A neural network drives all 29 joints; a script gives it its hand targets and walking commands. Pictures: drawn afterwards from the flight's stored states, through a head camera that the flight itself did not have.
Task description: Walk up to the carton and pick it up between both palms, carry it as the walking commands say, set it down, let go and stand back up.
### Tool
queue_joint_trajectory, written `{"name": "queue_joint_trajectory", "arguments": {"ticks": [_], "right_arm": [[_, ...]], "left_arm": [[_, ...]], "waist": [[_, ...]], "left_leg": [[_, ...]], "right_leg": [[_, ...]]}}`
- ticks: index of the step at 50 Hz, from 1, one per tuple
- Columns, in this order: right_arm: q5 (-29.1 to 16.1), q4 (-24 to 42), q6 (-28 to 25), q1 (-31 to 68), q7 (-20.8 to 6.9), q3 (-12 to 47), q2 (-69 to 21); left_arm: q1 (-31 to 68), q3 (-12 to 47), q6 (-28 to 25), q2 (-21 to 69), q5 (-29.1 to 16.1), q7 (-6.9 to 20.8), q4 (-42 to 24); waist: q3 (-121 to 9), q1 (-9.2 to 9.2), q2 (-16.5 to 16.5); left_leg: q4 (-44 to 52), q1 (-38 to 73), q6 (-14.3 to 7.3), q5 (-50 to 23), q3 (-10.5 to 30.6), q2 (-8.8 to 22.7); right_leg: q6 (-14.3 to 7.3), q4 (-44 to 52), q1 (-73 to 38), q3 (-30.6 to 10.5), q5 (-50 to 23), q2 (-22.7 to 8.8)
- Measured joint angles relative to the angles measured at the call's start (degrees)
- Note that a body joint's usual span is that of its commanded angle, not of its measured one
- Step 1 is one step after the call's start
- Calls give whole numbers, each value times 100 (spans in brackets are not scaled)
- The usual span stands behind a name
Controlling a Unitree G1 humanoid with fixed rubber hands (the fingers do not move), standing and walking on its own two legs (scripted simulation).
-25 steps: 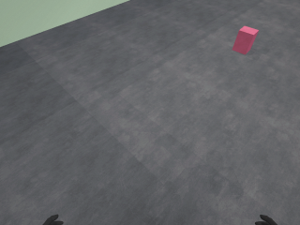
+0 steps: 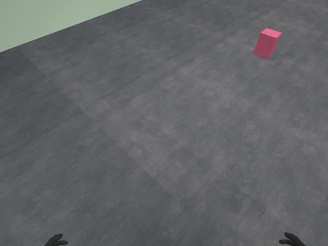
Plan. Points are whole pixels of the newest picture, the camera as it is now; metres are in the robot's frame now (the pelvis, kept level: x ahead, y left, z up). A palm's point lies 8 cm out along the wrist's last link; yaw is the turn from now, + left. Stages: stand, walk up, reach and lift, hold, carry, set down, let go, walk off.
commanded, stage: walk up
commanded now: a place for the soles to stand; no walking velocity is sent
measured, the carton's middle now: (266, 44) +2.14 -1.10 -0.66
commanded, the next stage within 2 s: none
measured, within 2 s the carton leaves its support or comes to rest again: neither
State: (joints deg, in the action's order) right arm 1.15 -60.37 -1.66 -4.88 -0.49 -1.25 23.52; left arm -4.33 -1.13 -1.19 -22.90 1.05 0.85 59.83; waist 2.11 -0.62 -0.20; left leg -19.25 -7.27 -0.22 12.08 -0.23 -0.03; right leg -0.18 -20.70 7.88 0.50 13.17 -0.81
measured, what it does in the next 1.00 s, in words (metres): walks ahead, turning right: right foot, then left foot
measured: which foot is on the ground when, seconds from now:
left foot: down 0.00-0.34, up 0.36-0.74, down 0.76-1.00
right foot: down 0.00-0.00, up 0.02-0.30, down 0.32-0.78, up 0.80-1.00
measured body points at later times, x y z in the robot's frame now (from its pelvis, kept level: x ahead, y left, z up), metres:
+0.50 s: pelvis +0.15 -0.14 -0.01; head +0.14 -0.16 +0.44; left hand +0.36 +0.16 -0.07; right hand +0.16 -0.51 -0.11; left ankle +0.20 +0.02 -0.69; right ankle +0.12 -0.24 -0.75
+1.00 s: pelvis +0.45 -0.21 -0.01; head +0.48 -0.21 +0.44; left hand +0.72 +0.02 -0.10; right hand +0.37 -0.58 -0.06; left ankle +0.50 -0.11 -0.75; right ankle +0.44 -0.38 -0.70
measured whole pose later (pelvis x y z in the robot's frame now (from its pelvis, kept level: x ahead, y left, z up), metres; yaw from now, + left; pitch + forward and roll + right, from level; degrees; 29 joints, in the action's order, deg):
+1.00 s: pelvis +0.45 -0.21 -0.01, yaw -25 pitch +1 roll +1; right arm 1.0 -43.8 -7.9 -16.7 -3.5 -4.7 29.7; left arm -10.4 -4.2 -3.9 -28.5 0.4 6.8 45.1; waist 1.6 2.6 4.1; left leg -23.0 -11.9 -1.5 12.0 -9.6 2.4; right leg 0.1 -49.0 31.0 -1.3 13.9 -5.2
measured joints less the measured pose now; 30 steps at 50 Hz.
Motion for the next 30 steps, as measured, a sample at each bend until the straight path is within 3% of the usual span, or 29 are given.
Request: {"name": "queue_joint_trajectory", "arguments": {"ticks": [3,5,7,12,16,18,20,22,30], "right_arm": [[61,411,-276,-211,-50,-286,183],[65,615,-398,-343,-43,-425,366],[75,730,-451,-411,-68,-500,559],[134,844,-457,-489,-155,-558,967],[112,942,-388,-624,-196,-512,1117],[50,966,-337,-683,-206,-474,1115],[-65,953,-307,-713,-233,-369,1009],[-86,981,-341,-721,-299,-300,878],[-4,1194,-254,-731,-572,-298,575]], "left_arm": [[-187,-243,72,-174,140,362,-376],[-170,-341,97,-325,181,544,-545],[-170,-445,117,-458,165,726,-685],[-16,-566,124,-684,90,974,-880],[109,-574,15,-803,43,943,-1057],[68,-603,-127,-731,37,821,-1168],[-170,-538,-202,-567,-39,682,-1254],[-464,-461,-239,-411,-88,579,-1293],[-1257,-428,-385,-370,-54,488,-1368]], "waist": [[-123,-81,67],[-168,-61,86],[-195,-20,92],[-293,95,-5],[-376,216,-69],[-370,236,-211],[-408,223,-287],[-409,170,-351],[-276,-121,-326]], "left_leg": [[-140,-92,-150,254,-293,36],[-86,-73,-116,125,-437,115],[13,69,-55,160,-594,210],[-11,452,89,519,-960,559],[-666,587,128,1173,-1158,958],[-2206,-23,-111,1475,-797,1192],[-3721,-834,-227,1344,-272,989],[-4210,-1450,-219,965,-144,874],[-2475,-2623,88,-248,-200,819]], "right_leg": [[-80,-1671,892,-132,765,-53],[-23,-2647,1549,-162,667,-153],[61,-2874,1939,-111,494,-352],[60,-2118,2118,66,276,-651],[-90,-1400,1717,331,191,-527],[-96,-1614,1727,427,-103,-301],[-136,-1587,1532,449,116,-179],[-189,-1227,1146,440,188,-76],[-310,-90,-143,220,299,248]]}}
